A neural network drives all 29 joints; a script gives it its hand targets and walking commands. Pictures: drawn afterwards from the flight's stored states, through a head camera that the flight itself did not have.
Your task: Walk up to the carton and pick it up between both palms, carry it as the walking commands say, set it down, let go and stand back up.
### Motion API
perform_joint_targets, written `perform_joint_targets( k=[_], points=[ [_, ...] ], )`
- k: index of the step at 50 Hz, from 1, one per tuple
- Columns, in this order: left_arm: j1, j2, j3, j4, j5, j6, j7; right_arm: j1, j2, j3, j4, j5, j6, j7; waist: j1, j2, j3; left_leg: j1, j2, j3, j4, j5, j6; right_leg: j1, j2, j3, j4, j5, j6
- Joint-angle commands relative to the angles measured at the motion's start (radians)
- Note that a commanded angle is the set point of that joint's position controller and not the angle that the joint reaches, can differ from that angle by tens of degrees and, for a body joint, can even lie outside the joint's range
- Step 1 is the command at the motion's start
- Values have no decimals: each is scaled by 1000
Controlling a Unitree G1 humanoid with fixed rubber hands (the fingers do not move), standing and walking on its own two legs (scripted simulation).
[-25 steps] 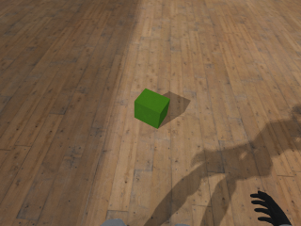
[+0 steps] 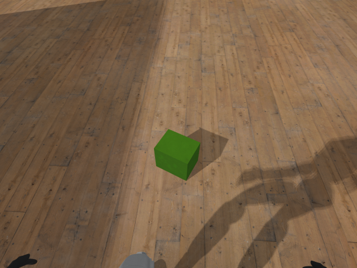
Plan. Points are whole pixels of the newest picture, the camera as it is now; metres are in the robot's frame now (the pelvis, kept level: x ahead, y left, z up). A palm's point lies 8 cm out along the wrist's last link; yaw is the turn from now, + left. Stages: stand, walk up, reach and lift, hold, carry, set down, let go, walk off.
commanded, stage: walk up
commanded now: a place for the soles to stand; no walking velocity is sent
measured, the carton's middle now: (177, 154) +0.82 +0.03 -0.67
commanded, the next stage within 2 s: none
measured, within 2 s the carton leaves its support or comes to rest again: neither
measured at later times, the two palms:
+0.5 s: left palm (56, 193) +0.29 +0.33 -0.07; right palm (326, 235) +0.22 -0.35 -0.10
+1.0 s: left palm (68, 176) +0.36 +0.34 -0.11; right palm (293, 173) +0.39 -0.32 -0.09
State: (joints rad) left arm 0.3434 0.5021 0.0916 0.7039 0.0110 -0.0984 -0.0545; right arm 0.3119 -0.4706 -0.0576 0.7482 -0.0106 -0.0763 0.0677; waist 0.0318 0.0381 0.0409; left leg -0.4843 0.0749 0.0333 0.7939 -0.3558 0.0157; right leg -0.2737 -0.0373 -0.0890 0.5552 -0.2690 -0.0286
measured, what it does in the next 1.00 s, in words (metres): walks ahead: left foot, then right foot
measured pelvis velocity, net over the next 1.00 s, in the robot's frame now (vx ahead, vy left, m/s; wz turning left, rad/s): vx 0.29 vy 0.01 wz -0.04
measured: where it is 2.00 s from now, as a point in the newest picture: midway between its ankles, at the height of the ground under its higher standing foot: (153, 234)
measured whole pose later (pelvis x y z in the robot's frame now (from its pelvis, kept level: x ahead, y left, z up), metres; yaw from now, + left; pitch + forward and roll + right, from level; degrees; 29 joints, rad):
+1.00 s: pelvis +0.29 +0.01 -0.02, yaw -2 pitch -2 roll -1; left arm 0.28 0.45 0.04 0.86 0.01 -0.06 0.00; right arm 0.18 -0.45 -0.03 0.82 0.01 -0.04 0.01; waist 0.01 -0.01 0.06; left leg -0.38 0.05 0.06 0.73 -0.32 0.01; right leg -0.35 -0.04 -0.03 0.70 -0.30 0.01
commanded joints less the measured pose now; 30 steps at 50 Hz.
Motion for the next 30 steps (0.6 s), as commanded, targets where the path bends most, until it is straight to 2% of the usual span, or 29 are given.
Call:
perform_joint_targets(
  k=[1, 2, 4, 5, 6, 7, 8, 10, 11, 12, 14, 17, 18, 19, 20, 21, 22, 23, 24, 25, 27, 28, 30],
  points=[
    [-6, 215, 49, -59, -5, -4, -3, 5, -145, -53, -56, 1, -16, 7, -14, -208, -4, 99, -17, 36, -135, 92, 1, -65, -212, 213, -254, -167, -192],
    [-24, 213, 43, -63, -7, 0, -4, 14, -148, -58, -50, 2, -20, 8, -35, -187, 1, 182, -32, 47, -195, 135, 5, -123, -203, 191, -222, -218, -174],
    [-18, 159, 19, -63, -6, 7, -3, 73, -179, -72, -26, -4, -30, -2, -80, -105, -22, 371, -71, 42, -251, 91, 27, -236, -158, 142, -68, -269, -125],
    [-12, 114, 4, -75, -8, 8, 0, 145, -224, -86, -14, -10, -36, -14, -118, 26, -58, 503, 25, -131, -337, -81, 67, -350, -95, 77, 138, -255, -84],
    [-23, 86, -4, -103, -14, 8, 4, 190, -323, -110, -31, -12, -42, -25, -149, 242, -79, 592, 315, -649, -532, -398, 194, -556, 28, 12, 477, -285, -14],
    [-19, 149, 7, -81, 1, 16, 22, 161, -331, -109, -50, 2, -43, -31, -126, 114, -27, 509, 381, -707, -553, -376, 268, -570, 0, 163, 583, -242, 0],
    [-11, 176, 14, -54, -7, 11, 27, 129, -293, -99, -54, 10, -41, -35, -104, 40, 12, 443, 349, -610, -535, -250, 275, -545, -25, 183, 590, -185, 7],
    [33, 172, 17, -25, -9, 5, 24, 71, -248, -80, -57, 13, -35, -39, -69, 82, 18, 380, 246, -370, -502, -3, 232, -455, -76, 150, 465, -131, 21],
    [58, 161, 18, -7, -5, 6, 15, 50, -235, -76, -64, 12, -31, -38, -63, 124, 5, 336, 209, -265, -478, 119, 223, -382, -68, 107, 402, -132, 26],
    [53, 146, 20, -6, -2, 9, 6, 51, -234, -74, -68, 9, -30, -34, -64, 148, -8, 302, 198, -218, -463, 184, 230, -327, -58, 78, 365, -136, 26],
    [8, 117, 22, -12, 0, 11, -6, 57, -240, -77, -77, 5, -32, -28, -68, 159, -3, 237, 190, -177, -460, 166, 230, -245, -50, 49, 267, -93, 16],
    [-12, 104, 26, 2, -3, 8, -17, 5, -248, -75, -99, 5, -25, -21, -51, 165, 9, 144, 162, -149, -452, -29, 195, -103, -7, 2, 115, 9, 6],
    [1, 105, 31, 14, -1, 6, -18, -8, -247, -71, -105, 8, -19, -18, -34, 139, 6, 97, 150, -132, -422, -101, 178, -20, 15, -19, 54, 52, 3],
    [21, 119, 39, 25, 4, 2, -15, -7, -227, -61, -107, 7, -13, -16, -11, 92, -1, 39, 132, -111, -357, -148, 156, 73, 41, -30, 25, 44, -4],
    [69, 146, 53, 39, 6, -2, -8, 12, -189, -44, -109, 1, -11, -18, 20, 11, -24, -28, 104, -84, -238, -167, 129, 191, 42, 1, -2, -7, -18],
    [166, 199, 76, 50, 14, -10, 7, 15, -137, -22, -125, -6, -14, -23, 83, -165, -53, -147, 39, -11, 44, -91, 88, 311, -85, 209, -110, -198, -66],
    [198, 308, 97, 31, 10, -18, 18, 18, -121, -15, -149, 5, -14, -26, 84, -317, -56, -335, -73, 36, 293, -196, 36, 319, -390, 750, -327, -454, -198],
    [154, 292, 87, 13, -8, -19, 21, 5, -205, -32, -113, 7, 1, -43, 61, -145, -20, -329, -17, -116, 373, -172, 33, 250, -415, 745, -304, -428, -255],
    [111, 255, 75, -5, -15, -17, 27, 13, -225, -38, -95, 11, 0, -45, 41, -98, -1, -301, 3, -134, 366, -104, 25, 207, -380, 647, -275, -314, -271],
    [69, 235, 70, -12, -16, -15, 32, 40, -220, -39, -83, 10, -3, -43, 13, -110, 14, -274, 29, -124, 316, -66, 14, 164, -339, 545, -266, -209, -255],
    [24, 220, 64, -25, -7, -12, 29, 76, -197, -41, -52, 7, -3, -29, -11, -183, 11, -156, 34, -65, 184, -61, -4, 78, -254, 342, -235, 13, -215],
    [33, 218, 61, -26, -2, -11, 25, 73, -177, -43, -49, 3, -2, -21, -9, -208, 2, -108, 22, -37, 139, -68, -6, 51, -241, 294, -224, 91, -218],
    [39, 215, 53, -27, 0, -9, 22, 37, -149, -41, -54, -1, 2, -13, -1, -220, -1, -27, 10, -5, 33, -32, 0, 8, -223, 233, -206, 114, -214]
  ],
)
